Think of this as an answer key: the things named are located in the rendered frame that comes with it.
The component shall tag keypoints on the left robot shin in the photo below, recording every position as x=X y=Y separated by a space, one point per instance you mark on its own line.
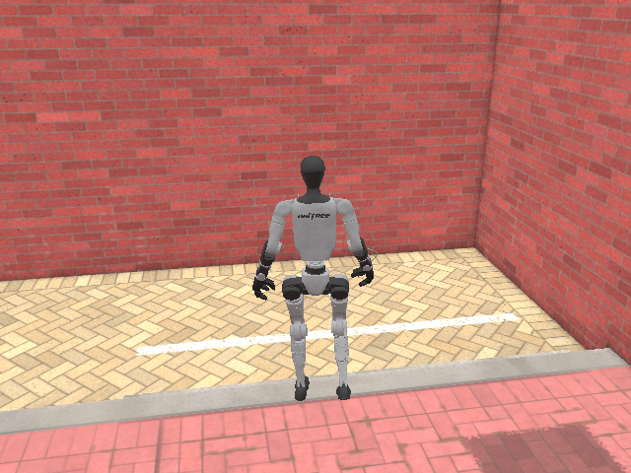
x=298 y=349

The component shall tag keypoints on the robot right hand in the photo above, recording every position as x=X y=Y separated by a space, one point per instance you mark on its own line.
x=359 y=272

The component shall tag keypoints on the right robot shin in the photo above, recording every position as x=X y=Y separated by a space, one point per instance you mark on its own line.
x=341 y=354

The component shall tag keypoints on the robot left hand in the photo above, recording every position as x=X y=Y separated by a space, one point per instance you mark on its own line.
x=257 y=285

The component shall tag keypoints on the robot left upper arm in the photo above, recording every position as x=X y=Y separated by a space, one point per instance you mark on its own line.
x=282 y=209

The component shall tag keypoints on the robot right upper arm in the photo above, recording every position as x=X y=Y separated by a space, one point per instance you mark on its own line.
x=344 y=207

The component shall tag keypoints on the robot shin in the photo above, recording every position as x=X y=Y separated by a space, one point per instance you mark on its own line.
x=341 y=354
x=298 y=349

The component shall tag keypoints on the left robot forearm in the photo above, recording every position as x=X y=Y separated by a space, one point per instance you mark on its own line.
x=264 y=264

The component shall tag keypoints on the right robot forearm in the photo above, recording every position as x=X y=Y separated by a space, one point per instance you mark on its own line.
x=363 y=257

